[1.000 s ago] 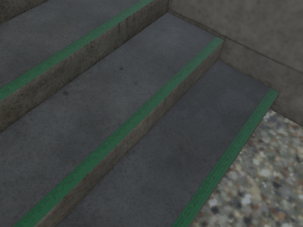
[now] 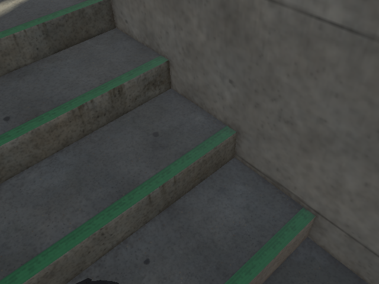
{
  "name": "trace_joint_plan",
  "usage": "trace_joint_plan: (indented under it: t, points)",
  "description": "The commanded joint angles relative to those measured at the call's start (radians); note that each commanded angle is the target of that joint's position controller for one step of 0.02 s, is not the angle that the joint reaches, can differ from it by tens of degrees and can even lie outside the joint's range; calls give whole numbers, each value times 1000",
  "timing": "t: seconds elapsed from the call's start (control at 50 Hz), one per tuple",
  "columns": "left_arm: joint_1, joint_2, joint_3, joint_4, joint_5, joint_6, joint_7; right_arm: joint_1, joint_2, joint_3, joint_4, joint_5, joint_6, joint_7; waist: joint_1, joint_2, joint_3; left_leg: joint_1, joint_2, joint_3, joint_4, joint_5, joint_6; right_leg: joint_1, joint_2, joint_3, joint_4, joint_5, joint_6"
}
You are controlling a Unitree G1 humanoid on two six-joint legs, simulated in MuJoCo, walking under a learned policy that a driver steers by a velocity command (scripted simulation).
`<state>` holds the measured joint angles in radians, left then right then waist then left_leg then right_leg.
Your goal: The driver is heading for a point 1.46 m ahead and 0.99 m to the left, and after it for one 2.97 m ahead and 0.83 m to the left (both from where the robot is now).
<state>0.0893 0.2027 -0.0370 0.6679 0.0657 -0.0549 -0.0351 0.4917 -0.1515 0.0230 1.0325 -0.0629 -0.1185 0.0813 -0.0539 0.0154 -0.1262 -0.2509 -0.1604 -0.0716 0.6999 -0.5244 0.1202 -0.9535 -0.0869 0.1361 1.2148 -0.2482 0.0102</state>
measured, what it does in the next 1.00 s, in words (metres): climbs, turning left: right foot, then left foot 0.14 m higher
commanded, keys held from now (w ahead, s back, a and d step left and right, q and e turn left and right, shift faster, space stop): w+q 1.00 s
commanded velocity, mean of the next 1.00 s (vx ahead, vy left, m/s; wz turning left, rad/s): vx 0.50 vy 0.00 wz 0.59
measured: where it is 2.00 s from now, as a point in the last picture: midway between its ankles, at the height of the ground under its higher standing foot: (49, 182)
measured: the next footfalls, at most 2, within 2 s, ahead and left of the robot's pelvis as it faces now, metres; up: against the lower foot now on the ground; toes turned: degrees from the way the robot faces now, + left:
right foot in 0.08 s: +0.22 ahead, -0.16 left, +0.00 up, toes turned +6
left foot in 0.58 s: +0.40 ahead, +0.17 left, +0.14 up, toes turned +27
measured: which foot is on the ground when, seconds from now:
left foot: down 0.00-0.10, up 0.12-0.56, down 0.58-1.00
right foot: up 0.00-0.06, down 0.08-0.62, up 0.64-0.98, down 1.00-1.00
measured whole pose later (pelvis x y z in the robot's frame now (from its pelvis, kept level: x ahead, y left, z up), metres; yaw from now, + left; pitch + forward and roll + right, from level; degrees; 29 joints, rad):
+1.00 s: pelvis +0.50 +0.11 +0.16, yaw +38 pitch +4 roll +0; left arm 0.07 0.20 -0.02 0.69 0.04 -0.05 0.00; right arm 0.31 -0.23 -0.03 0.94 -0.02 -0.13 0.08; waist -0.04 0.02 -0.13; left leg -0.26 -0.11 -0.15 0.65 -0.42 0.10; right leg -0.58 -0.03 -0.01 0.79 -0.13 0.04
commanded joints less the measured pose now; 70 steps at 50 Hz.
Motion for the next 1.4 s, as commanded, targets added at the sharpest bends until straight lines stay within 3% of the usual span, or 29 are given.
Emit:
trace_joint_plan:
  t: [0.02,0.08,0.1,0.12,0.14,0.16,0.22,0.34,0.42,0.48,0.56,0.58,0.6,0.62,0.64,0.66,0.74,0.86,0.92,0.98,1.02,1.04,1.06,1.1,1.14,1.2,1.28,1.34,1.4]
  points:
    - [-98,63,3,-91,-19,18,-17,-122,-246,-66,-149,38,-47,19,51,82,123,-368,175,-192,-274,626,145,619,96,-189,-370,33,107]
    - [70,165,46,-40,-29,3,-8,-82,-245,-95,-151,-8,-30,41,109,78,33,-32,188,-242,51,966,49,768,88,-113,-707,292,-30]
    - [313,209,70,13,-19,-29,8,-15,-141,-78,-159,3,-40,33,140,-28,-195,-144,129,-223,273,849,12,1080,-74,-14,-512,686,-219]
    - [513,288,96,56,-11,-54,14,149,25,-28,-192,-23,-59,26,139,-417,-490,-569,-47,-160,653,78,-70,1591,-375,534,-641,786,-571]
    - [598,264,104,105,25,-46,42,-75,-99,-63,-213,14,-34,41,250,-195,-232,-809,-3,-110,1007,5,-86,1440,-378,667,-805,451,-470]
    - [461,239,105,129,14,-48,50,-194,-87,-63,-237,28,-13,26,196,-131,-27,-928,72,-77,1102,181,-56,1204,-332,461,-831,152,-340]
    - [204,-37,29,111,-20,-22,45,-210,-66,-54,-202,-8,26,13,54,-73,7,-722,215,-34,976,389,-37,789,-197,116,-958,101,-273]
    - [334,-59,20,318,61,-27,23,-371,5,19,-271,36,57,32,48,-57,82,-1209,222,-45,1472,261,120,774,-244,-29,-1005,-10,-298]
    - [352,-15,-5,349,102,-46,10,-558,-85,23,-377,56,84,21,47,-57,71,-1059,308,38,1145,427,83,654,-184,-226,-1095,25,-222]
    - [308,78,4,295,31,-63,0,-628,-50,34,-374,46,111,40,60,-72,115,-692,265,184,844,190,26,539,-208,-338,-1198,249,-218]
    - [379,266,74,276,16,-74,-7,-495,-81,8,-332,59,81,40,33,-161,57,-547,99,274,450,44,-1,955,-259,-390,-907,1129,-243]
    - [395,296,90,272,30,-71,-6,-422,-107,-4,-327,78,58,11,16,-208,-11,-349,65,238,405,173,27,937,-259,-402,-786,1388,-231]
    - [446,194,72,236,64,-92,0,-276,-167,-22,-297,91,41,-23,-4,-85,-194,108,125,2,455,480,151,603,-180,-372,-513,1291,-148]
    - [381,160,54,173,69,-93,-23,1,-261,-56,-249,51,48,-58,-112,101,-346,428,237,-430,94,343,280,305,-33,-288,-195,506,-59]
    - [197,154,68,138,1,-60,-55,212,-373,-94,-138,-5,53,-56,-181,135,-194,397,347,-786,-211,206,266,17,120,-92,163,8,-48]
    - [145,60,47,130,-36,-51,-68,217,-356,-107,-101,-14,34,-56,-172,93,-65,248,359,-759,-214,-2,215,-101,105,44,418,85,-71]
    - [102,0,19,72,7,-35,-12,-286,-50,-17,-95,20,20,-21,126,13,39,-333,266,-527,-225,20,189,-52,83,79,722,128,-177]
    - [16,108,43,18,-9,-20,3,-388,-133,-27,-140,-13,-32,-40,147,-32,30,-531,178,-149,-317,390,92,291,-2,-130,246,142,-57]
    - [56,79,42,1,-17,6,12,-365,-228,-62,-181,52,-32,-23,150,15,20,-517,174,-153,-300,633,130,664,37,-173,-171,79,51]
    - [214,130,70,56,-38,25,49,-338,-236,-89,-189,47,-35,7,179,50,37,-96,233,-235,-96,991,147,669,105,-206,-586,142,59]
    - [454,148,91,140,-22,-9,75,-187,-101,-76,-155,19,-21,37,177,-74,-139,-110,120,-207,382,950,91,987,11,-94,-697,363,-89]
    - [455,248,97,139,-20,-23,44,37,38,-37,-119,-5,-15,55,51,-333,-229,-493,-11,-120,825,161,21,1235,-262,296,-648,968,-455]
    - [474,232,105,159,7,-16,29,-71,-74,-68,-161,7,1,59,124,-312,-126,-882,-43,-166,1145,51,-10,1257,-375,641,-835,491,-494]
    - [362,42,58,222,-2,-11,5,-321,-62,-51,-222,48,38,5,129,-99,71,-1162,53,-116,1464,229,59,1008,-323,378,-858,104,-360]
    - [301,-111,1,257,-7,-7,-3,-331,-26,-22,-235,27,70,-18,56,-17,34,-1087,145,-136,1426,318,75,849,-275,202,-919,89,-312]
    - [266,-95,1,319,36,-26,12,-462,21,31,-318,48,97,-1,37,-19,97,-1182,211,-28,1461,192,117,708,-196,-24,-1020,-56,-266]
    - [426,-8,-4,388,99,-54,19,-671,-65,40,-420,66,103,17,114,-40,89,-1076,302,94,1051,436,106,664,-149,-198,-1134,28,-216]
    - [483,40,-2,398,22,-63,-16,-788,-15,50,-453,25,150,37,115,-117,139,-809,278,244,846,212,60,630,-213,-283,-1234,358,-244]
    - [537,138,35,389,9,-72,-24,-706,-27,35,-422,27,153,43,79,-161,86,-698,181,307,683,130,55,908,-228,-328,-1099,1148,-237]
